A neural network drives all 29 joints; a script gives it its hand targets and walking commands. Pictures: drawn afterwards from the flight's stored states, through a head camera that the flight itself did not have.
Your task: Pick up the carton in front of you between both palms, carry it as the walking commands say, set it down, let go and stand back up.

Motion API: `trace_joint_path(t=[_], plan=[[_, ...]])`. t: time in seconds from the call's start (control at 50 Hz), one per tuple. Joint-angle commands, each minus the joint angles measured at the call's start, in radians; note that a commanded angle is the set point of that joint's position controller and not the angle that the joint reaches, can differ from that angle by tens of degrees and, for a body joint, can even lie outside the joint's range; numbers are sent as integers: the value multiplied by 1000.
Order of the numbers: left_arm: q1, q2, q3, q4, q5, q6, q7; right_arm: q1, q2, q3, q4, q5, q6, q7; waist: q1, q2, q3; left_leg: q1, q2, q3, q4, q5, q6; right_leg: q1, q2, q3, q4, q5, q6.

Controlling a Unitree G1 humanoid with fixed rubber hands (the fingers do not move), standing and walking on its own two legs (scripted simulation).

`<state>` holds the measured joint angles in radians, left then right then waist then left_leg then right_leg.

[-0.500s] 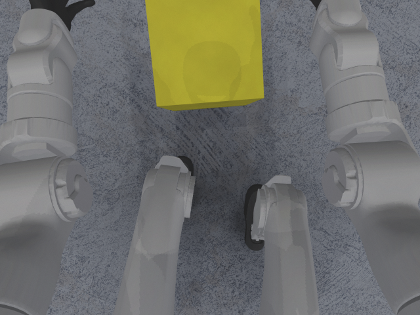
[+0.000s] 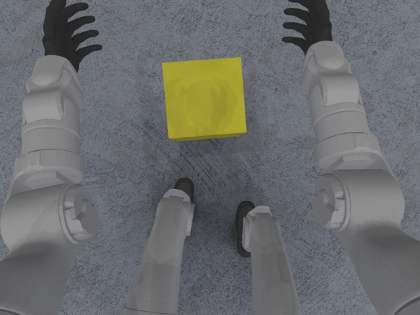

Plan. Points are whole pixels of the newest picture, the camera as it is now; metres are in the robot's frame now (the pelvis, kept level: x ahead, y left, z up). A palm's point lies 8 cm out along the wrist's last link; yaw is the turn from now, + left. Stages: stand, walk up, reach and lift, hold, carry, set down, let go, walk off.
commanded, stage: let go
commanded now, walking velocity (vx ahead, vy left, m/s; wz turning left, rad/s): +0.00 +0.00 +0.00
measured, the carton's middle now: (204, 105) +0.49 +0.08 -0.49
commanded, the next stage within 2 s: stand in 1.38 s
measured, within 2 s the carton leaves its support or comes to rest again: neither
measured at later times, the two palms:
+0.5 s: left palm (6, 134) +0.34 +0.29 +0.01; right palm (377, 136) +0.40 -0.14 +0.01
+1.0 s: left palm (15, 254) +0.24 +0.21 +0.09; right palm out of the picture +0.28 -0.25 +0.09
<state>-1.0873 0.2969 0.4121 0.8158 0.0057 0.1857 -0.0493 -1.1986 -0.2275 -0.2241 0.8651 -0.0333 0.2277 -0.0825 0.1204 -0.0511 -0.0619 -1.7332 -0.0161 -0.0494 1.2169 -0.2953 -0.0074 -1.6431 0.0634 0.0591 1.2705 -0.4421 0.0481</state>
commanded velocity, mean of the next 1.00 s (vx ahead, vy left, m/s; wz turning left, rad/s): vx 0.00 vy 0.00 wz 0.00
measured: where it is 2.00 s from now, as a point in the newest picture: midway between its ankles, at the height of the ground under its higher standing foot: (212, 226)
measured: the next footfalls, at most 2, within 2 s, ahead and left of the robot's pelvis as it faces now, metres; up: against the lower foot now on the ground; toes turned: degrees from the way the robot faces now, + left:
none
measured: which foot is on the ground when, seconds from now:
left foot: down 0.00-1.00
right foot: down 0.00-1.00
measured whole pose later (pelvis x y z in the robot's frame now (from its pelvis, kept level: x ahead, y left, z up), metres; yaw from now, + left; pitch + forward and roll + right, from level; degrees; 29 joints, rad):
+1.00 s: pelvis +0.10 -0.03 +0.16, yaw +3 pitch +0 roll +1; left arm 0.23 0.21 0.05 0.43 0.00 0.07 -0.08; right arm 0.21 -0.20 -0.05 0.46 -0.01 0.05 0.04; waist 0.01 -0.02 0.06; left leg -0.22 -0.01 -0.06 0.40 -0.20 -0.03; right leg -0.14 0.02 0.06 0.45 -0.32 -0.02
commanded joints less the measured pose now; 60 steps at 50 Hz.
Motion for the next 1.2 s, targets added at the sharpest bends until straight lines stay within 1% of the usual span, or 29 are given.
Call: trace_joint_path(t=[0.0, 0.06, 0.14, 0.2, 0.26, 0.34, 0.42, 0.5, 0.58, 0.68, 0.76, 0.82, 0.86, 0.92, 0.98, 1.08, 1.18], plan=[[-154, 126, 16, -99, 29, -29, -15, -178, -53, -18, -103, -29, -25, 1, 43, -4, -980, 851, -35, 118, -109, 406, -30, 351, 52, -110, -190, 185, 20], [-52, 124, 13, -129, 67, -34, -39, -56, -16, -31, -151, -67, -26, -14, 30, 5, -1027, 960, -37, 113, -153, 465, -20, 432, 53, -105, -248, 248, 25], [139, 121, -28, -212, 106, -37, -74, 148, 50, -26, -280, -100, -31, -40, 21, 29, -1033, 1124, -36, 100, -222, 527, -6, 536, 57, -101, -331, 308, 28], [252, 118, -71, -283, 102, -51, -86, 268, 76, -7, -380, -99, -49, -49, 19, 54, -960, 1236, -29, 78, -279, 533, 0, 546, 56, -99, -393, 286, 27], [360, 103, -113, -325, 82, -68, -90, 379, 79, 10, -437, -90, -71, -42, 12, 75, -850, 1331, -20, 54, -337, 509, 0, 545, 49, -102, -454, 230, 23], [535, 64, -161, -328, 48, -96, -89, 551, 72, 25, -429, -80, -111, -16, -9, 85, -728, 1426, -6, 19, -403, 499, -5, 572, 37, -103, -519, 186, 14], [702, 31, -202, -329, 18, -134, -76, 727, 61, 37, -391, -73, -155, 10, -31, 99, -650, 1519, 8, -12, -456, 559, -11, 623, 30, -96, -572, 193, 0], [859, 14, -242, -360, -1, -167, -60, 881, 40, 52, -379, -60, -193, 34, -50, 116, -575, 1596, 14, -26, -513, 597, -19, 716, 22, -85, -633, 208, -14], [1008, 0, -278, -406, -12, -193, -43, 1010, 19, 71, -393, -45, -225, 56, -59, 117, -471, 1620, 10, -18, -586, 550, -27, 875, 12, -73, -701, 224, -29], [1171, -10, -319, -457, -19, -208, -28, 1151, -3, 96, -423, -31, -251, 82, -62, 82, -313, 1620, -11, 16, -690, 434, -26, 1126, 0, -61, -793, 267, -35], [1232, -1, -340, -475, -23, -202, -24, 1247, -8, 117, -442, -17, -253, 93, -84, 23, -169, 1629, -27, 44, -749, 349, -22, 1255, -17, -48, -866, 290, -27], [1264, 8, -345, -483, -22, -187, -25, 1310, -20, 131, -463, -8, -240, 104, -100, -11, -79, 1679, -42, 57, -778, 310, -18, 1295, -33, -38, -912, 304, -21], [1274, 16, -342, -487, -20, -171, -26, 1334, -29, 142, -481, 2, -226, 112, -106, -22, -24, 1718, -52, 64, -789, 291, -16, 1300, -45, -31, -938, 306, -21], [1271, 26, -333, -486, -10, -143, -27, 1350, -33, 157, -503, 18, -200, 124, -112, -25, 45, 1761, -63, 72, -792, 262, -11, 1298, -60, -25, -964, 296, -23], [1279, 30, -326, -484, 1, -116, -27, 1363, -37, 170, -520, 31, -174, 134, -110, -13, 84, 1789, -70, 76, -787, 262, -8, 1306, -68, -21, -973, 311, -25], [1294, 30, -322, -474, 14, -86, -24, 1373, -48, 176, -534, 36, -144, 142, -102, 19, 92, 1785, -68, 73, -786, 300, -5, 1367, -59, -18, -951, 392, -20], [1295, 26, -324, -476, 15, -81, -24, 1382, -59, 165, -533, 22, -133, 140, -110, 21, 68, 1784, -63, 65, -787, 363, -9, 1418, -41, -23, -923, 476, -15]])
